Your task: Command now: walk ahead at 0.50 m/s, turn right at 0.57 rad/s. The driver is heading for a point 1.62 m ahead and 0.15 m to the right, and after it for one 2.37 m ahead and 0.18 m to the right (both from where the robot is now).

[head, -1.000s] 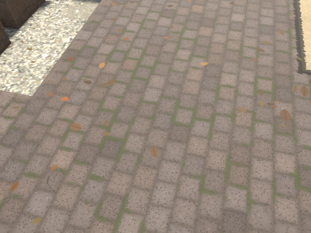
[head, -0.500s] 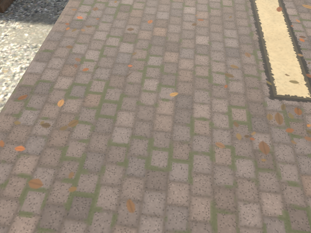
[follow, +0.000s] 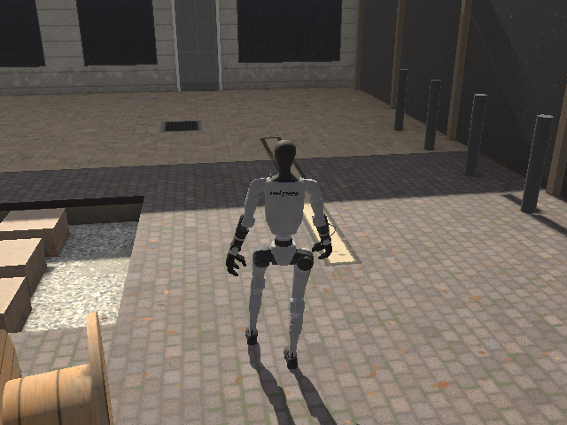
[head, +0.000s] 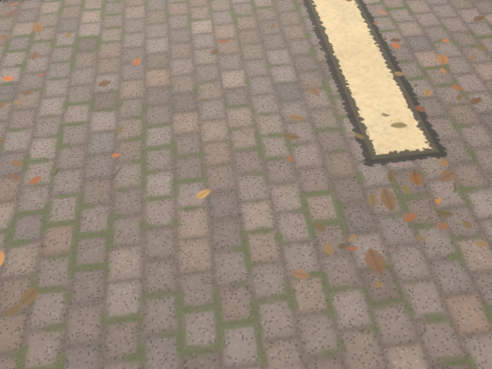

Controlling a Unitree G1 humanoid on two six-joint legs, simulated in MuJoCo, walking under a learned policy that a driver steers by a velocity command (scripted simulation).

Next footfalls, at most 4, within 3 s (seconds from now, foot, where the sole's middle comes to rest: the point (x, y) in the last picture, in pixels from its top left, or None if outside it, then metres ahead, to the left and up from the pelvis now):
0.22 left None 0.31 0.14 -0.78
0.72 right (328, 365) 0.48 -0.15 -0.78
1.26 left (295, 248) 0.84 -0.07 -0.78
1.72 right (362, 230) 0.91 -0.29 -0.78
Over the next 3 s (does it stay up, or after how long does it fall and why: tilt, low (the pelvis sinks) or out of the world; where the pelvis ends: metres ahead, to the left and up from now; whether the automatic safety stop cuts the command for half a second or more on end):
stays up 1.15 -0.15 -0.01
